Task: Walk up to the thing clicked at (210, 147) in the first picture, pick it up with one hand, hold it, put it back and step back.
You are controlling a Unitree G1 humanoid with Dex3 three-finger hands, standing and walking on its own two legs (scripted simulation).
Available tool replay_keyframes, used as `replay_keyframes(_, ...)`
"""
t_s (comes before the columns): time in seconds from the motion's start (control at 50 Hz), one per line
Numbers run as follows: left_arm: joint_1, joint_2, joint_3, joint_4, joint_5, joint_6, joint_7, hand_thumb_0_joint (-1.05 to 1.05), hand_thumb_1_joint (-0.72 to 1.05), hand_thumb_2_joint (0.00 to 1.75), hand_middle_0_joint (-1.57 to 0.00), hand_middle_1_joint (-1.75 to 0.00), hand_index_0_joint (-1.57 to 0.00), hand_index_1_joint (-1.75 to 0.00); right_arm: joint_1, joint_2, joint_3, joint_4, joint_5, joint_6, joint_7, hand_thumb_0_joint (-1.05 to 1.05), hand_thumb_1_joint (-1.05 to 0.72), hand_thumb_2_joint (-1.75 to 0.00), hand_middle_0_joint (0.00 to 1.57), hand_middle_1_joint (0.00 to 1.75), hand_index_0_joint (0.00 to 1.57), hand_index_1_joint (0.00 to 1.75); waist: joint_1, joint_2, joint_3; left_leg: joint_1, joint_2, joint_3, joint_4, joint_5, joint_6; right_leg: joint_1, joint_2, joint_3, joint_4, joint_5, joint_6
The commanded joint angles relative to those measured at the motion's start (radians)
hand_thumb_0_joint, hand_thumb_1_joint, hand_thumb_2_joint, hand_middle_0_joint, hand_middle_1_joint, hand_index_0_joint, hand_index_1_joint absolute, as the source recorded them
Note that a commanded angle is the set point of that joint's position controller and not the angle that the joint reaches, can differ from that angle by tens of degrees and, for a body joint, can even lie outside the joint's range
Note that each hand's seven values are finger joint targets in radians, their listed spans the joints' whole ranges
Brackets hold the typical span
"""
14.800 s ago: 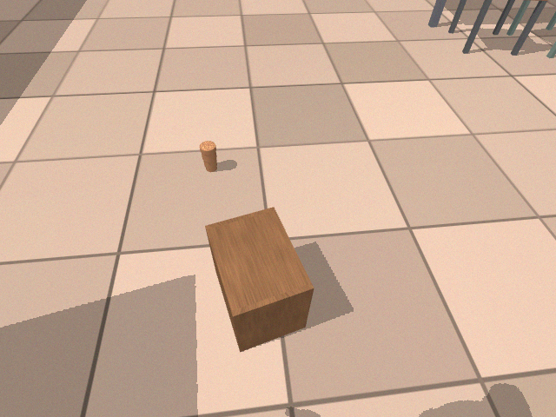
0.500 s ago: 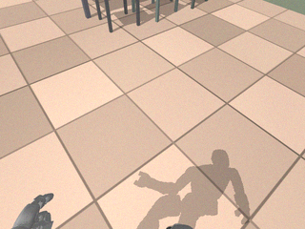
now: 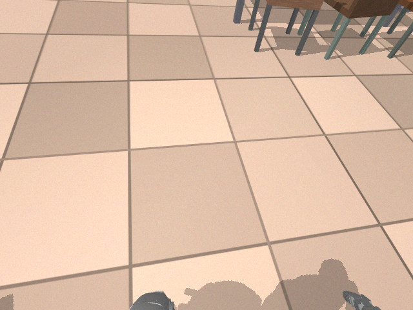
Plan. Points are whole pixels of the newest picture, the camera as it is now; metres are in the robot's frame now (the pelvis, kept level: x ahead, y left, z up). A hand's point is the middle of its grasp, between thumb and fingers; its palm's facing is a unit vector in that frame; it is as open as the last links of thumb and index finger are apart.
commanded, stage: walk up
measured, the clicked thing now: out of the picture +0.57 +1.34 -0.67
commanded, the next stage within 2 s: none
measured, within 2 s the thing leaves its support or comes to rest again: neither
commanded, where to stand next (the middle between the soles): +0.15 +0.01 m, yaw +64 degrees
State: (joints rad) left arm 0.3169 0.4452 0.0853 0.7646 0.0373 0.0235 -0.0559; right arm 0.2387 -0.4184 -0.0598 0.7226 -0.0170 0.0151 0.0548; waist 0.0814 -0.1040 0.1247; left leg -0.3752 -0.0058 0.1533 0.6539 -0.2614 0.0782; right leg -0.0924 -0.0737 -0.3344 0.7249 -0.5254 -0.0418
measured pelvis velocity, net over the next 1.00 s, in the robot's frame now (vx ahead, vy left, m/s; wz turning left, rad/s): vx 0.07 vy -0.06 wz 0.86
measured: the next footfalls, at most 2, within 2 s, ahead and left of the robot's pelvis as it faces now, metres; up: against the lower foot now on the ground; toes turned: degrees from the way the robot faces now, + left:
right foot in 0.34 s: +0.27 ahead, -0.18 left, +0.00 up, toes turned +16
left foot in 0.72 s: +0.00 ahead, +0.07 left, +0.00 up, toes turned +39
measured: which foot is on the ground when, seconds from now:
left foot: down 0.00-0.34, up 0.36-0.70, down 0.72-1.00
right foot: down 0.00-0.00, up 0.02-0.32, down 0.34-0.76, up 0.78-1.00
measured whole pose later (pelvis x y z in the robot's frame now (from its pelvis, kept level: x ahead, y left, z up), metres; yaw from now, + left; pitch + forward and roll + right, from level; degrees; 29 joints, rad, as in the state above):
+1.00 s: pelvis +0.07 -0.06 +0.00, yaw +49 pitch -2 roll +0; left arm 0.25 0.46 0.05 0.85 0.02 0.00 -0.01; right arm 0.33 -0.43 -0.05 0.80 -0.01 0.02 0.01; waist -0.01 -0.04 0.09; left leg -0.33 -0.06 -0.17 0.76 -0.40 -0.01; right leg -0.51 -0.07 -0.07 0.94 -0.45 -0.01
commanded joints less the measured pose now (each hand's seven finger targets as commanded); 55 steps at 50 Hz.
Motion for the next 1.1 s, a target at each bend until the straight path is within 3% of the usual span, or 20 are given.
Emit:
replay_keyframes(0.0,-0.1,0.197,0.042,-0.207,-0.006,-0.043,0.013,0.0,0.9,0.9,-0.2,-0.3,-0.2,-0.3,0.263,-0.322,-0.123,-0.094,0.003,-0.015,-0.063,0.0,-0.9,-0.9,0.2,0.3,0.2,0.3,-0.188,0.313,-0.239,0.643,0.459,-0.988,-0.344,-0.139,0.349,-0.742,0.036,0.366,0.652,-0.11,0.111)
replay_keyframes(0.02,-0.156,0.236,0.041,-0.212,0.0,-0.05,0.015,0.0,0.9,0.9,-0.2,-0.3,-0.2,-0.3,0.214,-0.33,-0.125,-0.104,0.017,-0.019,-0.074,0.0,-0.9,-0.9,0.2,0.3,0.2,0.3,-0.176,0.199,-0.183,0.519,0.495,-0.988,-0.413,-0.226,0.357,-0.725,-0.022,0.443,0.64,-0.071,0.085)
replay_keyframes(0.08,-0.052,0.199,0.035,-0.141,-0.004,-0.05,-0.003,0.0,0.9,0.9,-0.2,-0.3,-0.2,-0.3,0.093,-0.232,-0.073,-0.134,0.016,-0.036,-0.067,0.0,-0.9,-0.9,0.2,0.3,0.2,0.3,-0.086,0.112,-0.08,0.23,0.248,-0.52,-0.374,-0.119,0.154,-0.513,-0.053,0.402,0.35,0.041,0.049)
replay_keyframes(0.12,-0.01,0.174,0.035,-0.11,-0.015,-0.047,0.004,0.0,0.9,0.9,-0.2,-0.3,-0.2,-0.3,0.036,-0.223,-0.066,-0.145,0.008,-0.04,-0.052,0.0,-0.9,-0.9,0.2,0.3,0.2,0.3,-0.058,0.193,-0.047,0.036,0.136,-0.4,-0.331,0.027,0.119,-0.356,-0.012,0.334,0.268,0.093,0.058)
replay_keyframes(0.2,0.008,0.133,0.028,-0.101,-0.058,-0.054,0.052,0.0,0.9,0.9,-0.2,-0.3,-0.2,-0.3,0.009,-0.227,-0.081,-0.166,-0.039,-0.016,-0.038,0.0,-0.9,-0.9,0.2,0.3,0.2,0.3,-0.06,0.34,-0.06,-0.064,0.075,-0.331,-0.162,0.609,0.108,-0.243,0.04,0.278,0.105,0.227,0.062)
replay_keyframes(0.28,0.144,0.183,0.049,-0.034,-0.062,-0.056,0.096,0.0,0.9,0.9,-0.2,-0.3,-0.2,-0.3,-0.065,-0.192,-0.082,-0.229,-0.037,0.02,-0.023,0.0,-0.9,-0.9,0.2,0.3,0.2,0.3,0.009,0.194,-0.191,-0.233,-0.033,-0.339,0.086,0.289,0.037,0.046,0.065,0.249,-0.132,0.504,0.033)
replay_keyframes(0.3,0.189,0.235,0.062,-0.028,-0.048,-0.058,0.104,0.0,0.9,0.9,-0.2,-0.3,-0.2,-0.3,-0.057,-0.155,-0.073,-0.241,-0.032,0.025,-0.024,0.0,-0.9,-0.9,0.2,0.3,0.2,0.3,0.046,0.041,-0.222,-0.292,-0.075,-0.295,0.238,0.138,-0.006,0.091,-0.055,0.383,-0.25,0.461,-0.022)
replay_keyframes(0.32,0.142,0.306,0.077,-0.056,-0.027,-0.064,0.112,0.0,0.9,0.9,-0.2,-0.3,-0.2,-0.3,0.049,-0.101,-0.061,-0.229,-0.03,0.03,-0.024,0.0,-0.9,-0.9,0.2,0.3,0.2,0.3,0.012,-0.161,-0.248,-0.341,-0.113,-0.294,0.419,-0.297,-0.053,0.063,-0.351,0.656,-0.317,0.544,-0.084)
replay_keyframes(0.36,-0.069,0.324,0.075,-0.111,-0.029,-0.063,0.116,0.0,0.9,0.9,-0.2,-0.3,-0.2,-0.3,0.149,-0.193,-0.098,-0.178,-0.038,0.059,-0.024,0.0,-0.9,-0.9,0.2,0.3,0.2,0.3,-0.094,-0.077,-0.183,-0.272,-0.005,-0.289,0.614,-0.288,-0.092,-0.126,-0.506,0.754,-0.396,0.431,-0.223)
replay_keyframes(0.46,-0.052,0.297,0.073,-0.042,-0.021,-0.074,0.126,0.0,0.9,0.9,-0.2,-0.3,-0.2,-0.3,0.096,-0.206,-0.117,-0.144,-0.058,0.045,0.023,0.0,-0.9,-0.9,0.2,0.3,0.2,0.3,-0.088,-0.127,-0.212,-0.242,0.05,-0.27,0.572,-0.113,-0.095,-0.079,-0.299,0.395,-0.225,0.519,-0.143)
replay_keyframes(0.6,-0.067,0.356,0.088,-0.077,0.005,-0.079,0.102,0.0,0.9,0.9,-0.2,-0.3,-0.2,-0.3,-0.004,-0.206,-0.118,-0.11,-0.018,0.046,0.034,0.0,-0.9,-0.9,0.2,0.3,0.2,0.3,-0.031,-0.178,-0.166,-0.148,0.057,-0.167,0.306,-0.267,-0.107,-0.155,-0.365,0.326,-0.286,0.088,-0.162)
replay_keyframes(0.68,-0.152,0.366,0.089,-0.073,0.01,-0.06,0.082,0.0,0.9,0.9,-0.2,-0.3,-0.2,-0.3,0.171,-0.211,-0.124,-0.003,0.003,0.028,0.02,0.0,-0.9,-0.9,0.2,0.3,0.2,0.3,-0.134,-0.066,-0.226,0.17,-0.011,-0.052,0.033,-0.182,-0.084,-0.322,-0.334,0.199,-0.112,-0.059,-0.088)
replay_keyframes(0.72,-0.094,0.226,0.039,-0.067,-0.01,-0.039,0.07,0.0,0.9,0.9,-0.2,-0.3,-0.2,-0.3,0.26,-0.312,-0.15,0.041,-0.015,0.02,-0.007,0.0,-0.9,-0.9,0.2,0.3,0.2,0.3,-0.193,0.308,-0.163,0.371,0.044,-0.349,-0.21,-0.318,0.009,-0.633,-0.168,0.103,0.335,-0.103,0.018)
replay_keyframes(0.74,-0.138,0.18,0.018,-0.101,-0.026,-0.042,0.072,0.0,0.9,0.9,-0.2,-0.3,-0.2,-0.3,0.19,-0.4,-0.15,-0.007,-0.028,0.009,-0.017,0.0,-0.9,-0.9,0.2,0.3,0.2,0.3,-0.177,0.479,-0.091,0.248,0.218,-0.81,-0.36,-0.385,0.117,-0.814,-0.05,0.168,0.499,-0.128,0.073)
replay_keyframes(0.76,-0.245,0.272,0.036,-0.113,-0.018,-0.052,0.085,0.0,0.9,0.9,-0.2,-0.3,-0.2,-0.3,0.129,-0.464,-0.156,-0.012,-0.015,0.008,-0.019,0.0,-0.9,-0.9,0.2,0.3,0.2,0.3,-0.194,0.403,-0.035,0.062,0.309,-0.948,-0.427,-0.452,0.212,-0.734,-0.077,0.289,0.465,-0.083,0.057)
replay_keyframes(0.84,-0.031,0.253,0.041,0.017,-0.039,-0.065,0.068,0.0,0.9,0.9,-0.2,-0.3,-0.2,-0.3,-0.036,-0.291,-0.088,-0.036,0.0,-0.013,-0.046,0.0,-0.9,-0.9,0.2,0.3,0.2,0.3,-0.049,0.33,-0.035,0.085,0.117,-0.51,-0.175,-0.006,0.123,-0.584,-0.081,0.308,0.349,0.105,0.04)
replay_keyframes(0.96,-0.088,0.206,0.033,-0.01,-0.02,-0.063,0.059,0.0,0.9,0.9,-0.2,-0.3,-0.2,-0.3,0.035,-0.294,-0.078,-0.014,0.004,-0.038,-0.072,0.0,-0.9,-0.9,0.2,0.3,0.2,0.3,-0.07,0.285,-0.088,-0.002,0.166,-0.615,-0.11,0.216,0.151,-0.346,0.008,0.305,0.161,0.075,0.019)
replay_keyframes(1.02,0.015,0.182,0.033,0.018,-0.018,-0.08,0.07,0.0,0.9,0.9,-0.2,-0.3,-0.2,-0.3,0.01,-0.235,-0.052,-0.021,0.025,-0.037,-0.085,0.0,-0.9,-0.9,0.2,0.3,0.2,0.3,0.0,0.202,-0.159,-0.039,0.085,-0.513,0.092,0.34,0.064,-0.107,0.04,0.316,-0.15,0.26,-0.024)
replay_keyframes(1.06,0.032,0.317,0.065,0.001,-0.004,-0.087,0.074,0.0,0.9,0.9,-0.2,-0.3,-0.2,-0.3,0.049,-0.143,-0.024,-0.037,0.039,-0.042,-0.095,0.0,-0.9,-0.9,0.2,0.3,0.2,0.3,0.002,-0.119,-0.187,-0.278,-0.13,-0.295,0.409,-0.106,-0.037,0.064,-0.307,0.814,-0.366,0.291,-0.115)
replay_keyframes(1.08,-0.05,0.309,0.064,-0.019,-0.006,-0.078,0.066,0.0,0.9,0.9,-0.2,-0.3,-0.2,-0.3,0.075,-0.203,-0.042,-0.013,0.02,-0.034,-0.111,0.0,-0.9,-0.9,0.2,0.3,0.2,0.3,-0.037,-0.049,-0.156,-0.297,-0.057,-0.262,0.472,-0.344,-0.044,0.004,-0.407,0.86,-0.405,0.201,-0.169)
